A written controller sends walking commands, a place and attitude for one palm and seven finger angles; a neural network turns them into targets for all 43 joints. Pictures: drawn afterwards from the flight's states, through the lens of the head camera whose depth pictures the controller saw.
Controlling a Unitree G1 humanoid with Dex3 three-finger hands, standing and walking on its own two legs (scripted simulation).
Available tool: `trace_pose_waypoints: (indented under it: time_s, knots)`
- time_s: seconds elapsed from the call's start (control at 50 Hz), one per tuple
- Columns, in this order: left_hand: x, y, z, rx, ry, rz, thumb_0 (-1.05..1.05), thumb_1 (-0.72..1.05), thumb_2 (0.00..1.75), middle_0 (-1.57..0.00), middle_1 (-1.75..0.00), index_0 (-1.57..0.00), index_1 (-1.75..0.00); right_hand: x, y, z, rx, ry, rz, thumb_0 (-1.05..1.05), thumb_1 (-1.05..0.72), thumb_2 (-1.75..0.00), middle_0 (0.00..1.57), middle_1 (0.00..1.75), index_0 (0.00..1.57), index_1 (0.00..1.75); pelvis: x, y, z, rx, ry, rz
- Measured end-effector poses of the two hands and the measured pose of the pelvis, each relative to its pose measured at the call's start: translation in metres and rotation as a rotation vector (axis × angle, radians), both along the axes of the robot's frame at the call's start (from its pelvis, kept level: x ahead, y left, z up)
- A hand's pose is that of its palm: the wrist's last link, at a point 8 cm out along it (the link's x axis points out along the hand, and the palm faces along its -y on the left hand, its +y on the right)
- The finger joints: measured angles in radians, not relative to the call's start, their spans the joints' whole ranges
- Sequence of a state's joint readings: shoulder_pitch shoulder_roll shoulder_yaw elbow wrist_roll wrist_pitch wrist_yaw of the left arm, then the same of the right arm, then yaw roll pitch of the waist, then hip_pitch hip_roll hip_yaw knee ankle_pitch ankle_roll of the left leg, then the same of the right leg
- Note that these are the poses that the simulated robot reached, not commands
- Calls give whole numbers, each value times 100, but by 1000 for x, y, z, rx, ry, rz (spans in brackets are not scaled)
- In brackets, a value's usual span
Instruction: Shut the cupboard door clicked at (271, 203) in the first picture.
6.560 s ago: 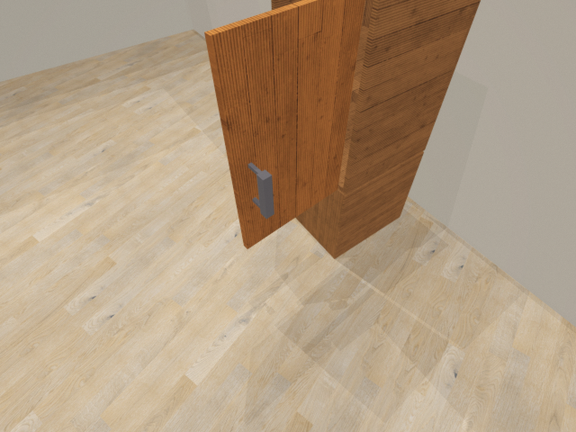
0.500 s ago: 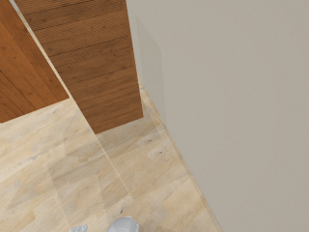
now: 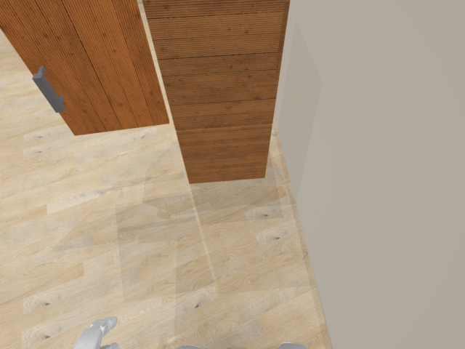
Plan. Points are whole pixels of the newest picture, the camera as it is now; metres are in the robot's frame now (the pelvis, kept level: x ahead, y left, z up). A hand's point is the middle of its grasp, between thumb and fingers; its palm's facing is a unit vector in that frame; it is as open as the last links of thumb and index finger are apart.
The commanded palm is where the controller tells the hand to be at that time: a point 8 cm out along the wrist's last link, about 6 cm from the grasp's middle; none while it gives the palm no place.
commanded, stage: turn to face it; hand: left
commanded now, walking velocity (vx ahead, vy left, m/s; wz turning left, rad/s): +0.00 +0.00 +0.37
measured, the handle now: (51, 89) +0.81 +0.62 -0.10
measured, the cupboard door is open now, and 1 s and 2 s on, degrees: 95 95 95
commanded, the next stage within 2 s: take the last steps up to it in 0.24 s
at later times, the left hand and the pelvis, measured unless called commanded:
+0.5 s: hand out of the picture -0.02 +0.20 -0.18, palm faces +0.27 -0.94 -0.23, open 7.4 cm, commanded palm none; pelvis +0.01 -0.01 +0.00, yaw +12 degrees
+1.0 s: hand out of the picture +0.04 +0.16 -0.15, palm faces +0.41 -0.90 -0.18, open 7.4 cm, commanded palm none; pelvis +0.12 +0.02 +0.02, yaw +20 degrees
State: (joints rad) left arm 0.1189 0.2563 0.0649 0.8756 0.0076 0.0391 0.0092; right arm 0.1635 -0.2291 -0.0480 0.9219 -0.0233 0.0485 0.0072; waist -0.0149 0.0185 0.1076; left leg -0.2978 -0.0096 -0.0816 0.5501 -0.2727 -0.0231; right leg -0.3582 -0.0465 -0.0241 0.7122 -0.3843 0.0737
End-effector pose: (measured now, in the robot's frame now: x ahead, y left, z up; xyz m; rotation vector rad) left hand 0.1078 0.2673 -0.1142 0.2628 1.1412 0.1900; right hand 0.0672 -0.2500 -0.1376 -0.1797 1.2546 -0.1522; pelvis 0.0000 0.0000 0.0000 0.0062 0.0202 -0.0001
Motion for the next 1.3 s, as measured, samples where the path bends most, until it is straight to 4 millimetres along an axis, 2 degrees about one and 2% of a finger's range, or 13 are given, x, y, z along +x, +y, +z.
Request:
trace_pose_waypoints:
  time_s: [0.08, 0.26, 0.4, 0.48, 0.56, 0.68, 0.78, 0.86, 0.94, 1.08, 1.16, 1.2, 1.3]
  knots:
    - [-8, -21, 4, 18, -33, 16, 1, 90, 90, -20, -30, -20, -30, 5, -17, -14, 24, 18, 9, 0, -91, -90, 20, 30, 20, 30, 1, -16, -5, 14, -13, 50]
    - [-66, -54, 1, -56, 61, 141, 1, 90, 90, -21, -30, -20, -30, 38, -23, 5, 18, 25, 96, 0, -91, -90, 20, 30, 20, 30, 7, -27, 11, 41, -14, 132]
    - [-123, -40, -24, -99, 157, 270, 0, 91, 90, -21, -30, -20, -30, 76, 7, 10, -13, -38, 213, 0, -91, -90, 20, 30, 20, 30, 8, -14, 1, 9, -14, 186]
    - [-142, -27, -33, -108, 216, 317, 1, 91, 90, -21, -30, -20, -30, 83, 24, 12, -23, -62, 267, 0, -91, -90, 20, 30, 20, 30, 9, -8, -3, 9, -13, 205]
    - [-131, -20, -22, -107, 193, 330, 1, 91, 90, -20, -30, -20, -30, 72, 30, 13, -12, -31, 278, 0, -91, -90, 20, 30, 20, 30, 17, -6, 5, 2, -11, 229]
    - [-86, -21, -8, -83, 96, 313, 1, 91, 90, -20, -30, -20, -30, 53, 20, 0, 26, 76, 260, 0, -91, -90, 20, 30, 20, 30, 38, -12, 6, 6, -15, 252]
    - [-60, -31, -10, -53, 19, 332, 1, 90, 90, -20, -30, -20, -30, 60, 5, -21, 37, 158, 260, 0, -91, -90, 20, 30, 20, 30, 62, -18, -6, 20, -35, 294]
    - [-69, -46, -4, -82, 78, 378, 0, 90, 90, -20, -30, -20, -30, 96, 7, -9, 31, 152, 272, 1, -91, -90, 20, 30, 20, 30, 83, -11, 6, 26, -28, 311]
    - [-81, -59, -3, -137, 169, 425, 0, 90, 90, -20, -30, -20, -30, 144, 25, 7, 31, 95, 300, 1, -91, -90, 20, 30, 20, 30, 106, 1, 16, 35, -9, 332]
    - [-105, -56, -12, -222, 317, 539, 0, 90, 90, -21, -30, -20, -30, 237, 97, 11, 39, 9, 420, 0, -91, -90, 19, 30, 20, 30, 144, 46, 11, 26, -2, 368]
    - [-110, -30, -31, -259, 406, 576, 1, 90, 90, -21, -30, -20, -30, 288, 153, 3, 39, -97, 476, 0, -91, -90, 19, 30, 20, 30, 168, 86, -8, -1, -8, 367]
    - [-101, -8, -39, -255, 431, 566, 1, 90, 90, -21, -30, -20, -30, 301, 174, 1, 34, -138, 471, 0, -91, -90, 19, 30, 20, 30, 175, 99, -14, 4, -15, 366]
    - [-28, 60, -34, -182, 309, 497, 1, 91, 90, -20, -30, -20, -30, 295, 198, 4, 46, -108, 415, 0, -91, -90, 20, 30, 20, 30, 197, 124, -4, 15, -14, 335]
